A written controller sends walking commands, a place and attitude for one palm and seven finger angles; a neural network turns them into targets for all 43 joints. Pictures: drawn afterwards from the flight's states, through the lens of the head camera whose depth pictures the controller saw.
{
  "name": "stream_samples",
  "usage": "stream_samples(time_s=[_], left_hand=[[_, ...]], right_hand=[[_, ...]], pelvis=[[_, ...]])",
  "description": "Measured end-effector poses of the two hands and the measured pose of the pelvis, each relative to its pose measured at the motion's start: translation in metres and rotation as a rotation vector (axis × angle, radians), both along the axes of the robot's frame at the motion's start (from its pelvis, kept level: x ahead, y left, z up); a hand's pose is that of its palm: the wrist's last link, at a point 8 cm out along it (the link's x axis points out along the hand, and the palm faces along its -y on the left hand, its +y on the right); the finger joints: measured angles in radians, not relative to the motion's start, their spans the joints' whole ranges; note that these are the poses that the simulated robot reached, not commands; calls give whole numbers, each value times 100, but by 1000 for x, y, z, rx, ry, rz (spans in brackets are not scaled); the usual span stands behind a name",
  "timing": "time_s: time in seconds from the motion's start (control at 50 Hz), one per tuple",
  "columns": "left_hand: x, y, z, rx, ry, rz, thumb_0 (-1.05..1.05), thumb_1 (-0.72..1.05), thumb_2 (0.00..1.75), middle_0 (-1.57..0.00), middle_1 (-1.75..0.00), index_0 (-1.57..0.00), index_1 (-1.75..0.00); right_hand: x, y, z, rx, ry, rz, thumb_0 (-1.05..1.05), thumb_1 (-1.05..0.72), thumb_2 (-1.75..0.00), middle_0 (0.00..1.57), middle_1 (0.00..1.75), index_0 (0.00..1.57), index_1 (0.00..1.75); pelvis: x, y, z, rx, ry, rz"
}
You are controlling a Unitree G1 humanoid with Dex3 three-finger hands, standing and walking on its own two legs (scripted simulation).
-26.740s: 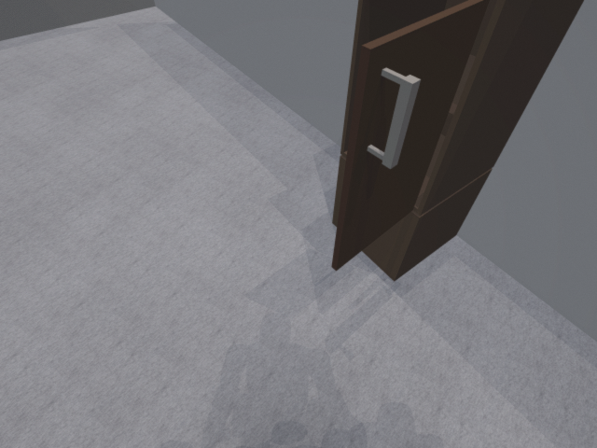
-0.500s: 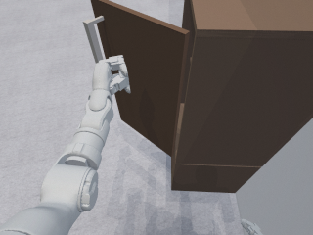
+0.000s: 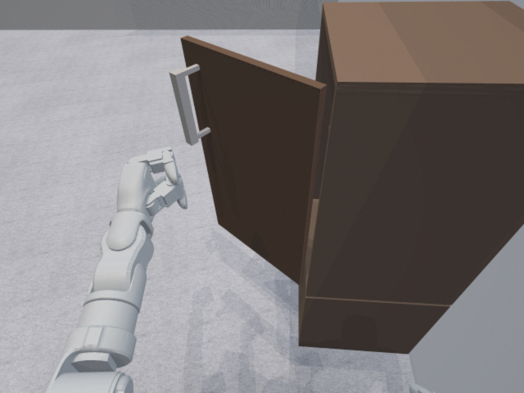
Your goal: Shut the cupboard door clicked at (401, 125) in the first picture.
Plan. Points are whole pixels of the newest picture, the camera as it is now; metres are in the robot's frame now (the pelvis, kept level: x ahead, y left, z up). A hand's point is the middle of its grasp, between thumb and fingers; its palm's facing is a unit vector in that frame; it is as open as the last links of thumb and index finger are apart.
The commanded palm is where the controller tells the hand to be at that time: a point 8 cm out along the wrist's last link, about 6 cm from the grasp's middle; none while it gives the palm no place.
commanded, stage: draw the hand back to the body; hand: left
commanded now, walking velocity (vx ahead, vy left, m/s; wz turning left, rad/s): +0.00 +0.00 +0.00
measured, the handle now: (192, 106) +0.65 +0.18 +0.12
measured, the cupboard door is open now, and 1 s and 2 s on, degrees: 52 52 52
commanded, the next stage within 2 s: step back with the hand held close in 1.18 s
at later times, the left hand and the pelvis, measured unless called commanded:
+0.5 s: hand (85, 245) +0.25 +0.23 +0.17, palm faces +0.35 -0.90 -0.28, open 3.9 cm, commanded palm +0.21 +0.27 +0.17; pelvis +0.01 +0.01 +0.01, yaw +3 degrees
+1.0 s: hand (4, 304) +0.18 +0.29 +0.16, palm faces +0.54 -0.75 -0.38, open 7.2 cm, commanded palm +0.13 +0.31 +0.18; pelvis +0.01 +0.00 +0.01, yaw +3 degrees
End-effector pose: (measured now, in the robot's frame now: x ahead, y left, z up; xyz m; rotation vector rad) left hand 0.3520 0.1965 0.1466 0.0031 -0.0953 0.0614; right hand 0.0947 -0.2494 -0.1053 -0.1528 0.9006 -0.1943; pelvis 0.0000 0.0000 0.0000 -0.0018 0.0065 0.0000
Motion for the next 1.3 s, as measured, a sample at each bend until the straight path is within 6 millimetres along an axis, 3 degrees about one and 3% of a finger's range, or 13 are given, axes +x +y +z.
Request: stream_samples(time_s=[0.16,0.3,0.38,0.54,0.72,0.9,1.08,1.3], left_hand=[[-42,21,16,73,-1,26,1,90,90,-125,-144,-125,-145],[-93,44,4,179,2,148,1,90,90,-111,-129,-111,-129],[-114,59,8,225,0,220,1,89,90,-101,-118,-101,-118],[-143,77,34,317,-61,308,1,89,90,-80,-95,-79,-95],[-179,101,25,382,22,390,1,89,90,-55,-68,-55,-68],[-222,119,43,463,-14,515,1,89,90,-32,-42,-32,-43],[-213,112,26,390,4,498,1,89,90,-23,-32,-22,-33],[-209,110,44,447,-47,469,1,89,90,-21,-30,-21,-31]], right_hand=[[82,21,39,1,-242,105,2,-91,-90,20,30,19,30],[114,46,55,9,-288,196,1,-91,-90,20,30,20,30],[115,56,48,15,-248,232,1,-91,-90,20,30,20,30],[99,64,26,53,-157,226,1,-91,-90,20,30,20,30],[85,46,20,33,-114,171,2,-91,-90,20,30,20,30],[96,35,29,-7,-183,179,2,-91,-90,20,30,20,30],[102,42,37,-6,-224,203,1,-91,-90,20,30,20,30],[94,44,32,16,-213,184,1,-91,-90,20,30,20,30]], pelvis=[[-1,2,4,3,-45,16],[2,2,8,1,-75,30],[4,3,9,-2,-88,40],[12,7,10,-1,-97,42],[15,6,10,-4,-94,32],[13,5,9,-5,-104,42],[6,1,9,-1,-102,43],[10,2,10,-4,-107,33]])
